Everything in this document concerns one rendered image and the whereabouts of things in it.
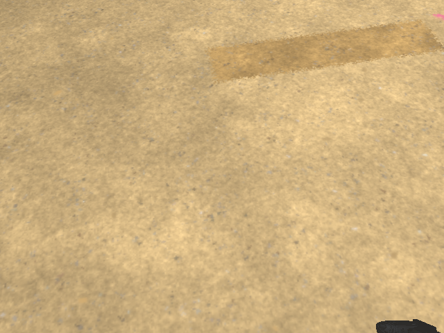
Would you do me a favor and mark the robot right hand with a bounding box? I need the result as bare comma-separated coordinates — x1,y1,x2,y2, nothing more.
376,319,440,333

